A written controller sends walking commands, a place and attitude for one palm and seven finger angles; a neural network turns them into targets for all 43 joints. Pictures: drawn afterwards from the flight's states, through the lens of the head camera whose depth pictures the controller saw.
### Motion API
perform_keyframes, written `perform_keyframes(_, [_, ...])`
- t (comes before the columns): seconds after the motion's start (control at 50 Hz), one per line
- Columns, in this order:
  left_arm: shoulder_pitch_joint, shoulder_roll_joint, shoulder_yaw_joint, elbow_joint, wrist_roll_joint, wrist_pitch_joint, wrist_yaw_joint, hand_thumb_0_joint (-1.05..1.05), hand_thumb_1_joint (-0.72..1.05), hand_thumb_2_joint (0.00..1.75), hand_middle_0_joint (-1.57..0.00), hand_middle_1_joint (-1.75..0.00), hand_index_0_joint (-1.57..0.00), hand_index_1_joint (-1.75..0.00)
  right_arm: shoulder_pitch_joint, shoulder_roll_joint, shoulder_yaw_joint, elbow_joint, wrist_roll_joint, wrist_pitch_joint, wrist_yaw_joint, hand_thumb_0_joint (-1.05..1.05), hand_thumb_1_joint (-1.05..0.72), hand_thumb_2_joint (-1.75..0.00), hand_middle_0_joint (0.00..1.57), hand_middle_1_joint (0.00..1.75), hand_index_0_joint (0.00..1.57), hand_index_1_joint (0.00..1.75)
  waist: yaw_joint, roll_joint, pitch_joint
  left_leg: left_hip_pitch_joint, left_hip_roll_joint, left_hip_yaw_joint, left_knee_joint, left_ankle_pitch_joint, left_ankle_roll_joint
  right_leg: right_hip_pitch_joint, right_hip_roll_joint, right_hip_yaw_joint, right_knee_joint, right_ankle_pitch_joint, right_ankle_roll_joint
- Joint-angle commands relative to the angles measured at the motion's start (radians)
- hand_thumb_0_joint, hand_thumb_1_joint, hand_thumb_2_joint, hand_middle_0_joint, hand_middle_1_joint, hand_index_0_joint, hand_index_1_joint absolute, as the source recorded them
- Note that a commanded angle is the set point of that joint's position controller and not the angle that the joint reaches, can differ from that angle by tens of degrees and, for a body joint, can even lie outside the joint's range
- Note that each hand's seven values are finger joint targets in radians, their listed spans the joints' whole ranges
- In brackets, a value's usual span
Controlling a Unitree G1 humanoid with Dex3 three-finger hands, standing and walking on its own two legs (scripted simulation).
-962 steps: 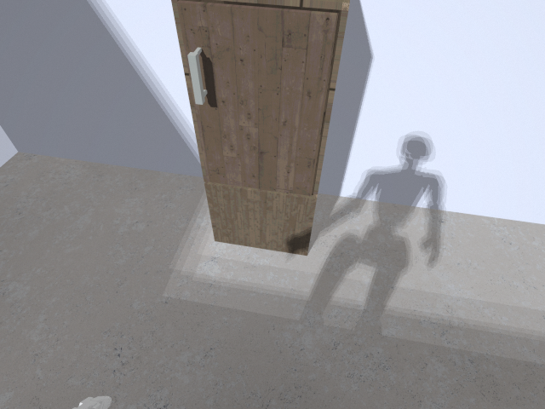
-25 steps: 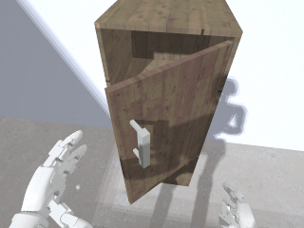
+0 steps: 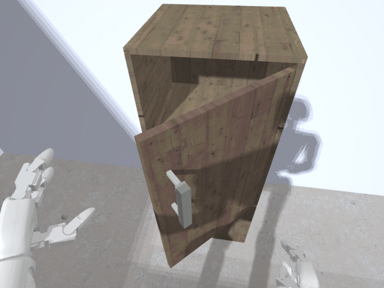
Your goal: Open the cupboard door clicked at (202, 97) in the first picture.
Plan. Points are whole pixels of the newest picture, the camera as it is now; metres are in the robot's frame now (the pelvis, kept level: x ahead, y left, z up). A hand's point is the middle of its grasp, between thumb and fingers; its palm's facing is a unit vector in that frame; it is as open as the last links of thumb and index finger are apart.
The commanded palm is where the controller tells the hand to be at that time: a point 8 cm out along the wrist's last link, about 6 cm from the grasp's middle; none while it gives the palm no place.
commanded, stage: draw the hand back to the body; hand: left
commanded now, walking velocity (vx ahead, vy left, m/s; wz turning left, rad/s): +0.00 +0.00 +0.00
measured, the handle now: (178, 199) +0.28 +0.07 +0.06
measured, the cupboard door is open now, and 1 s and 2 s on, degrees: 45 45 45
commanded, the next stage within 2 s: step back with the hand held close in 0.60 s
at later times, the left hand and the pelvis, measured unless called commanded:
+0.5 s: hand (68, 204) +0.19 +0.23 +0.15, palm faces +0.44 -0.81 -0.39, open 7.5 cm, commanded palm +0.14 +0.27 +0.17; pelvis +0.00 -0.03 +0.01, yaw -1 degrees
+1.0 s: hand (63, 216) +0.18 +0.23 +0.14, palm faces +0.33 -0.81 -0.49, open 7.4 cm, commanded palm +0.12 +0.28 +0.18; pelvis -0.03 -0.01 +0.00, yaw -1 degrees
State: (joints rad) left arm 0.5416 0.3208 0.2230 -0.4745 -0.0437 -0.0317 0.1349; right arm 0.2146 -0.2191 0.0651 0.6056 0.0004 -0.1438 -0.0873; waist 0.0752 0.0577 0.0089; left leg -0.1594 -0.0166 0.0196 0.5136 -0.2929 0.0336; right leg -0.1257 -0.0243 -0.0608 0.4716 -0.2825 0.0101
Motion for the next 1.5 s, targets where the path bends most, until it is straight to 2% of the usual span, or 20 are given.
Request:
perform_keyframes(0.0, [-0.072,0.151,0.138,-0.184,-0.004,-0.065,0.008,0.0,0.55,0.75,-0.19,-0.3,-0.19,-0.3,-0.14,-0.109,-0.061,-0.156,-0.004,-0.039,-0.004,0.0,-0.9,-0.9,0.2,0.3,0.2,0.3,-0.004,-0.03,-0.062,0.024,0.043,-0.05,-0.126,0.305,-0.03,0.035,0.018,0.011,-0.074,0.219,-0.036])
perform_keyframes(0.2, [-0.185,0.217,0.238,-0.175,-0.014,-0.084,0.011,0.0,0.9,0.9,-0.2,-0.3,-0.2,-0.3,-0.159,-0.105,-0.07,-0.133,-0.003,-0.009,-0.005,0.0,-0.9,-0.9,0.2,0.3,0.2,0.3,0.0,0.039,-0.09,0.081,0.033,-0.028,-0.136,0.336,-0.02,0.07,0.012,0.026,-0.109,0.272,-0.035])
perform_keyframes(0.32, [-0.148,0.175,0.197,-0.111,-0.022,-0.076,-0.004,0.0,0.9,0.9,-0.2,-0.3,-0.2,-0.3,-0.166,-0.113,-0.08,-0.132,-0.001,0.005,0.002,0.0,-0.9,-0.9,0.2,0.3,0.2,0.3,-0.005,-0.047,-0.045,0.083,0.033,-0.015,-0.138,0.312,-0.005,0.05,0.014,0.029,-0.136,0.278,-0.024])
perform_keyframes(0.46, [-0.17,0.208,0.221,-0.15,-0.019,-0.095,-0.002,0.0,0.9,0.9,-0.2,-0.3,-0.2,-0.3,-0.175,-0.105,-0.08,-0.129,-0.001,0.001,-0.005,0.0,-0.9,-0.9,0.2,0.3,0.2,0.3,-0.001,0.013,-0.069,0.097,0.026,-0.01,-0.14,0.295,-0.006,0.063,0.01,0.041,-0.145,0.275,-0.026])
perform_keyframes(0.68, [-0.155,0.19,0.21,-0.103,-0.023,-0.103,-0.008,0.0,0.9,0.9,-0.2,-0.3,-0.2,-0.3,-0.178,-0.104,-0.085,-0.117,0.001,-0.006,-0.001,0.0,-0.9,-0.9,0.2,0.3,0.2,0.3,-0.004,-0.025,-0.037,0.095,0.028,-0.004,-0.147,0.258,-0.001,0.043,0.012,0.046,-0.171,0.238,-0.02])
perform_keyframes(0.7, [-0.234,0.231,0.237,-0.148,-0.023,-0.111,-0.003,0.0,0.9,0.9,-0.2,-0.3,-0.2,-0.3,-0.183,-0.106,-0.085,-0.117,0.001,-0.01,-0.004,0.0,-0.9,-0.9,0.2,0.3,0.2,0.3,-0.005,-0.005,-0.06,0.104,0.025,-0.003,-0.143,0.255,0.001,0.046,0.01,0.053,-0.174,0.238,-0.02])
perform_keyframes(0.72, [-0.294,0.349,0.356,-0.171,-0.016,-0.149,0.002,0.0,0.9,0.9,-0.2,-0.3,-0.2,-0.3,-0.152,-0.125,-0.084,-0.154,0.012,0.011,-0.002,0.0,-0.9,-0.9,0.2,0.3,0.2,0.3,-0.049,-0.054,0.015,0.04,0.047,-0.033,-0.099,0.211,0.012,-0.065,-0.041,0.132,-0.222,0.284,-0.014])
perform_keyframes(0.74, [-0.284,0.335,0.344,-0.128,-0.01,-0.163,-0.003,0.0,0.9,0.9,-0.2,-0.3,-0.2,-0.3,-0.152,-0.112,-0.083,-0.137,0.008,0.027,-0.005,0.0,-0.9,-0.9,0.2,0.3,0.2,0.3,-0.05,-0.056,0.016,0.023,0.044,-0.047,-0.086,0.193,0.008,-0.06,-0.067,0.128,-0.219,0.3,-0.023])
perform_keyframes(0.76, [-0.159,0.261,0.289,-0.05,-0.013,-0.147,-0.012,0.0,0.9,0.9,-0.2,-0.3,-0.2,-0.3,-0.164,-0.109,-0.088,-0.135,0.006,0.038,-0.004,0.0,-0.9,-0.9,0.2,0.3,0.2,0.3,-0.054,-0.103,0.011,0.035,0.045,-0.043,-0.067,0.216,0.008,-0.077,-0.074,0.127,-0.215,0.332,-0.021])
perform_keyframes(0.8, [-0.1,0.213,0.239,-0.071,-0.008,-0.139,-0.021,0.0,0.9,0.9,-0.2,-0.3,-0.2,-0.3,-0.157,-0.12,-0.094,-0.155,0.006,0.058,0.002,0.0,-0.9,-0.9,0.2,0.3,0.2,0.3,-0.059,-0.089,-0.029,0.035,0.049,-0.031,-0.058,0.247,0.004,-0.081,-0.078,0.11,-0.192,0.342,-0.013])
perform_keyframes(0.86, [-0.033,0.219,0.244,-0.125,-0.008,-0.142,-0.013,0.0,0.9,0.9,-0.2,-0.3,-0.2,-0.3,-0.153,-0.127,-0.1,-0.173,0.006,0.076,-0.001,0.0,-0.9,-0.9,0.2,0.3,0.2,0.3,-0.057,0.011,-0.115,0.033,0.072,-0.032,-0.08,0.341,-0.001,-0.038,-0.07,0.082,-0.132,0.358,-0.01])
perform_keyframes(0.98, [0.012,0.293,0.323,-0.243,-0.007,-0.155,0.013,0.0,0.9,0.9,-0.2,-0.3,-0.2,-0.3,-0.148,-0.122,-0.114,-0.21,0.011,0.094,-0.011,0.0,-0.9,-0.9,0.2,0.3,0.2,0.3,-0.054,-0.019,-0.187,-0.027,0.094,-0.056,-0.081,0.388,-0.002,-0.004,-0.052,0.086,-0.05,0.397,-0.01])
perform_keyframes(1.02, [0.011,0.3,0.334,-0.257,-0.007,-0.161,0.018,0.0,0.9,0.9,-0.2,-0.3,-0.2,-0.3,-0.141,-0.124,-0.117,-0.216,0.013,0.094,-0.013,0.0,-0.9,-0.9,0.2,0.3,0.2,0.3,-0.056,-0.034,-0.179,-0.06,0.098,-0.069,-0.085,0.354,-0.002,-0.012,-0.046,0.09,-0.038,0.364,-0.01])
perform_keyframes(1.14, [0.017,0.269,0.323,-0.234,0.003,-0.179,0.026,0.0,0.9,0.9,-0.2,-0.3,-0.2,-0.3,-0.137,-0.137,-0.121,-0.217,0.012,0.077,-0.014,0.0,-0.9,-0.9,0.2,0.3,0.2,0.3,-0.057,0.048,-0.119,-0.223,0.13,-0.116,-0.158,0.126,0.021,0.004,-0.022,0.091,0.01,0.203,-0.007])
perform_keyframes(1.24, [-0.016,0.248,0.319,-0.22,0.029,-0.196,0.028,0.0,0.9,0.9,-0.2,-0.3,-0.2,-0.3,-0.129,-0.15,-0.121,-0.226,0.01,0.053,-0.011,0.0,-0.9,-0.9,0.2,0.3,0.2,0.3,-0.062,0.087,-0.047,-0.49,0.168,-0.17,-0.246,-0.263,0.061,0.095,0.006,0.094,0.116,0.089,0.001])
perform_keyframes(1.3, [-0.054,0.25,0.328,-0.23,0.044,-0.207,0.028,0.0,0.9,0.9,-0.2,-0.3,-0.2,-0.3,-0.112,-0.148,-0.122,-0.226,0.005,0.042,-0.008,0.0,-0.9,-0.9,0.2,0.3,0.2,0.3,-0.065,0.033,-0.031,-0.577,0.173,-0.178,-0.232,-0.37,0.072,0.111,0.005,0.109,0.133,0.011,0.002])
perform_keyframes(1.36, [-0.057,0.278,0.347,-0.259,0.044,-0.222,0.031,0.0,0.9,0.9,-0.2,-0.3,-0.2,-0.3,-0.095,-0.138,-0.128,-0.221,0.0,0.033,-0.005,0.0,-0.9,-0.9,0.2,0.3,0.2,0.3,-0.074,-0.058,-0.04,-0.458,0.098,-0.128,-0.069,-0.336,0.044,-0.059,-0.061,0.217,-0.025,-0.15,-0.037])
perform_keyframes(1.4, [-0.055,0.28,0.33,-0.296,0.028,-0.228,0.04,0.0,0.9,0.9,-0.2,-0.3,-0.2,-0.3,-0.075,-0.122,-0.124,-0.192,0.002,0.031,0.003,0.0,-0.9,-0.9,0.2,0.3,0.2,0.3,-0.082,-0.148,-0.063,-0.209,0.022,-0.055,0.204,-0.182,-0.009,-0.335,-0.186,0.322,-0.176,-0.27,-0.109])
perform_keyframes(1.44, [-0.059,0.279,0.324,-0.305,0.021,-0.23,0.053,0.0,0.9,0.9,-0.2,-0.3,-0.2,-0.3,-0.071,-0.109,-0.115,-0.158,-0.004,0.033,0.008,0.0,-0.9,-0.9,0.2,0.3,0.2,0.3,-0.088,-0.188,-0.1,-0.065,0.014,-0.036,0.318,-0.105,-0.022,-0.44,-0.247,0.298,-0.197,-0.201,-0.138])
perform_keyframes(1.48, [-0.048,0.285,0.333,-0.3,0.018,-0.221,0.06,0.0,0.9,0.9,-0.2,-0.3,-0.2,-0.3,-0.076,-0.109,-0.111,-0.162,0.0,0.037,0.003,0.0,-0.9,-0.9,0.2,0.3,0.2,0.3,-0.093,-0.146,-0.095,-0.052,0.035,-0.049,0.167,-0.095,-0.013,-0.43,-0.194,0.213,-0.116,-0.162,-0.093])
